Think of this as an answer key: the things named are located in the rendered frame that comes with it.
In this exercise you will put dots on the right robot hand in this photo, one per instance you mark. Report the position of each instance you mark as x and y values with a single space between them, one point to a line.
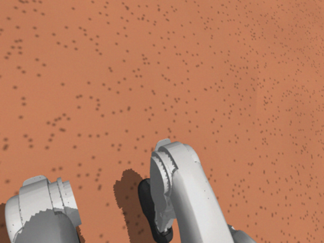
240 236

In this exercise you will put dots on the right robot foot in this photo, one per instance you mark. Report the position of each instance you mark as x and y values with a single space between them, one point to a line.
147 206

